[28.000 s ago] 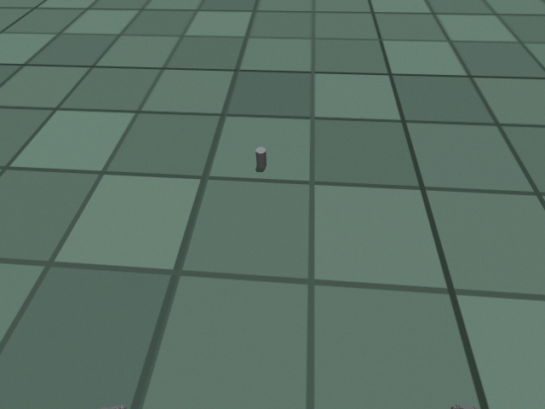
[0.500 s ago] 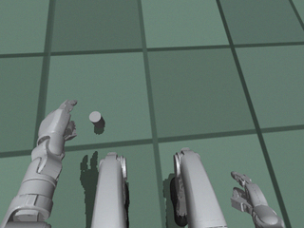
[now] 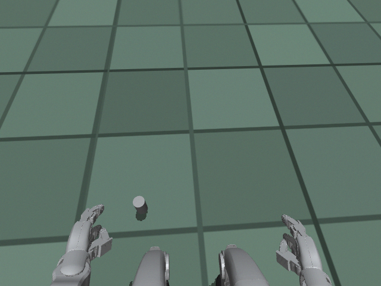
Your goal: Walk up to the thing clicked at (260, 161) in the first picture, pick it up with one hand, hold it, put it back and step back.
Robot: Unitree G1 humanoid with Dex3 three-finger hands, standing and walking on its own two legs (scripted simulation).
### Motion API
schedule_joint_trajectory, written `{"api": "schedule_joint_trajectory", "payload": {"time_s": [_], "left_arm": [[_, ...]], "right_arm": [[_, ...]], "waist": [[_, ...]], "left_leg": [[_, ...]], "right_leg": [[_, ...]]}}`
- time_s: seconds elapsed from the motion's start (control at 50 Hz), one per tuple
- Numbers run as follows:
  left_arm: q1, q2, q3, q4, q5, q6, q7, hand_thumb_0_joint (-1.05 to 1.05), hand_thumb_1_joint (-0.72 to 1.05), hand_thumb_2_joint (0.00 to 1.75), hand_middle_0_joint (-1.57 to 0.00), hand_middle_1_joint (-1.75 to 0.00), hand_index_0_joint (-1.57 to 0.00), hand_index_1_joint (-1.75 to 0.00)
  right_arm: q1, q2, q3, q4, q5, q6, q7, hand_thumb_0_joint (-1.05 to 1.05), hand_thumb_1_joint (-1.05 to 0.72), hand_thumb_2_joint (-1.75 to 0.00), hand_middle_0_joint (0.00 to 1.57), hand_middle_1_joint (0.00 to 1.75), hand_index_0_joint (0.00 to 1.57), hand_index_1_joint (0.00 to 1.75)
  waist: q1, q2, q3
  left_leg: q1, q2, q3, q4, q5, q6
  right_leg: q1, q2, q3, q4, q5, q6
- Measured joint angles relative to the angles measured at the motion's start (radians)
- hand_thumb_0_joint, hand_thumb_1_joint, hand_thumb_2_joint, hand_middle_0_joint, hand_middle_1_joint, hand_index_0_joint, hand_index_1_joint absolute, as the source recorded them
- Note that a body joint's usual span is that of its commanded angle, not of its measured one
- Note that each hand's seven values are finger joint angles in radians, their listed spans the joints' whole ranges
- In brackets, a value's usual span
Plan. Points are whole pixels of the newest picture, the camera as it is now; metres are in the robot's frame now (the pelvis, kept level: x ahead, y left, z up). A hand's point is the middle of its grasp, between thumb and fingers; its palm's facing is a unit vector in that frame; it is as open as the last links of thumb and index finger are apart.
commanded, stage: home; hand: left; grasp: from above
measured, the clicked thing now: (140, 205) +0.47 +0.22 -0.62
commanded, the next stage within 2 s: none
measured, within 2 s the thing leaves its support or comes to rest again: neither
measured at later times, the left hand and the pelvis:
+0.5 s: hand (96, 254) +0.19 +0.18 +0.00, palm faces +0.08 -0.98 -0.19, open 7.4 cm; pelvis +0.03 +0.00 +0.05, yaw +1 degrees
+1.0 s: hand (95, 259) +0.18 +0.18 +0.00, palm faces +0.07 -0.98 -0.19, open 7.4 cm; pelvis +0.02 +0.00 +0.05, yaw +1 degrees
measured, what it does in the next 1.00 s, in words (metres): stands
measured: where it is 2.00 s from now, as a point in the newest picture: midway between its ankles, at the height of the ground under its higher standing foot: outside the picture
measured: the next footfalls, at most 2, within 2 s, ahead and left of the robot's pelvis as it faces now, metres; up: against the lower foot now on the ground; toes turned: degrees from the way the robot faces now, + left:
none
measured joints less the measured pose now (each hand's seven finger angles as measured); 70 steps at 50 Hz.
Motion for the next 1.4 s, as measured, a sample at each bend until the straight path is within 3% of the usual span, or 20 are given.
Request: {"api": "schedule_joint_trajectory", "payload": {"time_s": [0.12, 0.2, 0.48, 1.4], "left_arm": [[0.143, -0.029, 0.016, -0.128, -0.063, 0.053, -0.010, 0.01, 0.90, 0.90, -0.21, -0.30, -0.21, -0.30], [0.213, -0.035, 0.019, -0.183, -0.076, 0.066, -0.026, 0.01, 0.91, 0.90, -0.20, -0.30, -0.21, -0.30], [0.230, -0.035, 0.013, -0.170, -0.057, 0.062, -0.073, 0.01, 0.91, 0.90, -0.20, -0.30, -0.20, -0.30], [0.230, -0.025, 0.007, -0.181, -0.056, 0.060, -0.070, 0.02, 0.91, 0.90, -0.20, -0.30, -0.20, -0.30]], "right_arm": [[0.075, -0.007, -0.001, -0.017, -0.002, -0.026, -0.036, 0.01, -0.91, -0.90, 0.20, 0.30, 0.20, 0.30], [0.093, -0.014, -0.008, -0.026, -0.006, -0.046, -0.050, 0.01, -0.91, -0.90, 0.20, 0.30, 0.20, 0.30], [0.046, -0.026, -0.023, -0.027, -0.028, -0.102, -0.045, 0.01, -0.91, -0.90, 0.20, 0.30, 0.20, 0.30], [0.068, -0.017, -0.019, 0.006, -0.030, -0.119, -0.050, 0.02, -0.91, -0.90, 0.20, 0.30, 0.20, 0.30]], "waist": [[0.003, 0.010, -0.004], [0.007, 0.018, -0.013], [0.029, 0.006, 0.001], [0.029, 0.009, 0.016]], "left_leg": [[0.169, 0.003, 0.007, -0.141, 0.026, 0.002], [0.244, 0.002, 0.008, -0.197, 0.036, 0.003], [0.324, -0.006, 0.004, -0.237, 0.045, 0.002], [0.323, -0.004, 0.012, -0.230, 0.053, 0.008]], "right_leg": [[0.171, 0.003, 0.000, -0.149, 0.032, 0.000], [0.249, 0.002, -0.002, -0.209, 0.043, 0.002], [0.331, -0.005, -0.008, -0.245, 0.046, 0.002], [0.328, -0.002, 0.002, -0.245, 0.062, 0.008]]}}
